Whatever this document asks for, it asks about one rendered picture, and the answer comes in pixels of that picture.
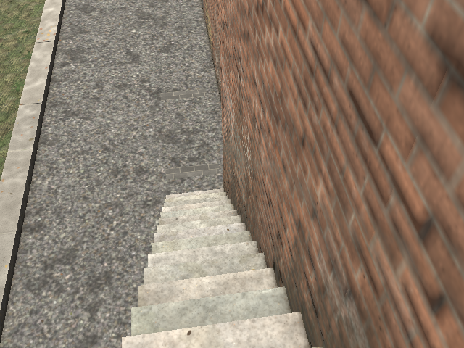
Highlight stairs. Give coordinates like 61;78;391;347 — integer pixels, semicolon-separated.
122;188;323;348

